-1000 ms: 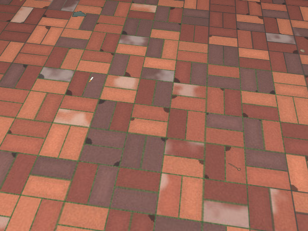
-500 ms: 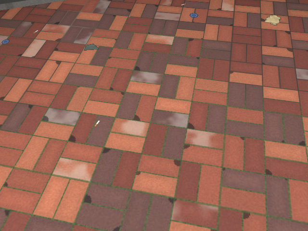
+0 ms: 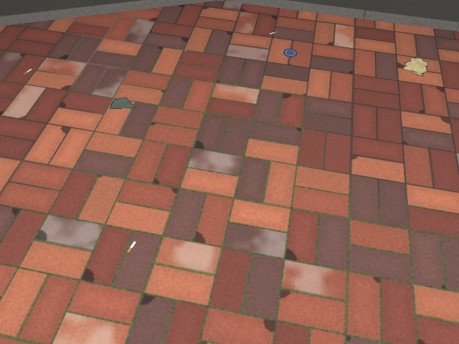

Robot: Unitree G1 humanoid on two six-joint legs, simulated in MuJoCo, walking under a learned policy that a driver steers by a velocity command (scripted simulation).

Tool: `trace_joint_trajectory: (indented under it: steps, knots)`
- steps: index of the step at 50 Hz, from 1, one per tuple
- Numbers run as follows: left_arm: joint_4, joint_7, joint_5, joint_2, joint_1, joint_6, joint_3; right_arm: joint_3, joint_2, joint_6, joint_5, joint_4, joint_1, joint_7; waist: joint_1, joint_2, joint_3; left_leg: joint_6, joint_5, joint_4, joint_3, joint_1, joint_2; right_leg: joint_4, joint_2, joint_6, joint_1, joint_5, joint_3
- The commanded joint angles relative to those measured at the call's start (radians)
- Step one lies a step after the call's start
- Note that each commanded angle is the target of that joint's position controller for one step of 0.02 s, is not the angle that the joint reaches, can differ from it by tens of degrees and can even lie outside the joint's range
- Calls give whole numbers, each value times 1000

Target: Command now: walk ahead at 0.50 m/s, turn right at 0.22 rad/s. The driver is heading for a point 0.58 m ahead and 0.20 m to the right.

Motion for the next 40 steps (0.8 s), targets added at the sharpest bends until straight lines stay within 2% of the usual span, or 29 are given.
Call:
trace_joint_trajectory:
  steps: [1,2,4,7,10,13,15,16,18,19,20,21,22,23,24,25,26,27,28,30,32,33,35,37,40]
  knots:
    - [-60,4,-2,85,8,2,28,-29,-93,-25,-11,-23,42,-3,-17,119,-65,152,65,-297,-283,226,275,5,-105,13,-219,112,63]
    - [-56,6,-2,66,16,14,27,-30,-95,-32,-9,-12,41,-3,-8,114,-52,156,101,-319,-239,197,274,-8,-108,22,-215,125,63]
    - [-74,10,1,54,-21,28,27,-38,-115,-39,-13,8,46,-9,-6,97,-18,157,157,-348,-168,179,276,-57,-109,38,-268,194,77]
    - [-95,4,7,48,-80,25,29,-41,-130,-37,-16,32,58,-21,-19,84,2,137,221,-361,-60,209,255,-207,-96,47,-313,360,78]
    - [-126,-14,12,25,-176,17,19,-43,-147,-31,-10,48,70,-31,-54,74,26,108,239,-373,35,223,235,-382,-82,39,-273,491,7]
    - [-175,-31,12,10,-272,16,10,-49,-166,-13,0,81,131,-38,-94,58,56,103,277,-349,70,332,272,-478,-73,19,-310,484,-31]
    - [-208,-44,11,15,-310,17,11,-55,-176,6,9,96,152,-40,-99,62,64,96,352,-303,85,423,301,-512,-62,-1,-344,412,-55]
    - [-221,-51,10,20,-315,18,14,-58,-183,16,13,99,150,-42,-90,69,59,87,431,-268,95,455,311,-523,-51,-15,-338,364,-72]
    - [-233,-59,10,50,-271,22,29,-66,-211,33,18,90,125,-52,-46,108,7,64,755,-144,124,488,314,-522,7,-52,-233,258,-132]
    - [-222,-59,9,76,-197,26,45,-69,-223,42,18,85,113,-58,0,126,-42,51,900,-27,136,483,308,-516,46,-75,-131,210,-158]
    - [-192,-53,6,120,-58,27,72,-68,-226,50,21,79,93,-63,80,115,-113,25,919,161,157,421,279,-569,86,-109,63,242,-164]
    - [-153,-34,6,196,111,35,107,-59,-209,45,12,63,95,-67,156,42,-206,-17,683,441,160,208,236,-614,32,-161,368,269,-26]
    - [-151,-21,-4,306,113,34,126,-9,-47,15,-28,14,200,-45,39,-231,-284,-87,-298,806,103,-274,31,-659,-236,-350,739,186,513]
    - [-179,-22,6,240,142,22,104,-10,-103,-31,8,2,123,-27,99,-134,-426,-78,-447,947,-138,-417,-22,-819,-315,-418,831,55,805]
    - [-177,-22,16,181,106,11,88,-25,-158,-58,48,-28,14,-15,121,-81,-286,-49,-354,931,-167,-501,41,-845,-282,-354,747,108,653]
    - [-185,-21,12,151,43,4,80,-20,-150,-71,43,-36,-11,-18,80,-7,-192,-34,-264,839,-161,-475,87,-844,-237,-313,598,186,524]
    - [-200,-19,11,117,-28,4,69,-26,-153,-71,16,-26,-16,-25,35,33,-122,-41,-219,745,-153,-410,117,-856,-197,-285,447,296,427]
    - [-219,-15,23,92,-70,3,59,-35,-165,-60,2,-21,0,-27,-2,17,-98,-50,-186,695,-157,-332,137,-878,-169,-277,344,388,368]
    - [-230,-12,27,91,-86,4,57,-38,-161,-47,-4,-22,15,-26,-23,9,-87,-64,-171,659,-155,-289,140,-899,-153,-277,283,427,346]
    - [-231,-2,20,114,-79,1,64,-32,-131,-26,-12,-28,19,-28,-37,8,-67,-97,-137,564,-129,-263,137,-919,-134,-279,197,506,287]
    - [-225,11,16,146,-52,3,73,-23,-106,-17,-14,-54,-50,-31,-19,0,-39,-124,-21,419,-111,-260,118,-928,-100,-257,140,515,231]
    - [-222,16,14,151,-40,6,75,-17,-94,-17,-14,-64,-91,-29,-4,-9,-32,-129,60,332,-108,-239,103,-923,-74,-235,119,487,205]
    - [-211,24,15,146,-20,17,74,-9,-77,-22,-14,-75,-150,-22,24,-38,-24,-129,210,172,-83,-166,60,-883,-33,-188,89,558,143]
    - [-187,28,15,139,34,26,71,-10,-81,-29,-7,-89,-186,-12,53,-53,-46,-117,318,99,-78,-112,29,-847,-41,-158,114,569,153]
    - [-170,35,17,116,54,36,63,-22,-112,-36,-11,-94,-187,-1,48,-69,-66,-76,280,27,-110,-111,22,-745,-81,-132,232,580,217]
